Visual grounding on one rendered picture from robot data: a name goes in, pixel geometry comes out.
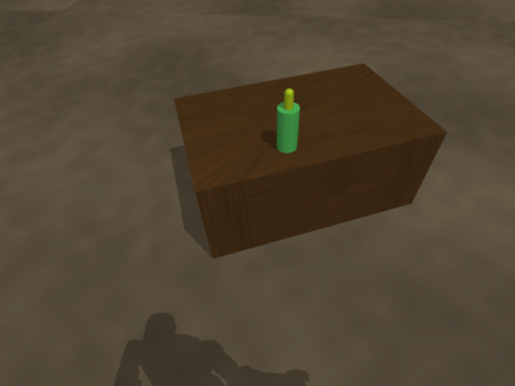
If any bottle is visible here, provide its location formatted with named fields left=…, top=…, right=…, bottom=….
left=277, top=88, right=300, bottom=153

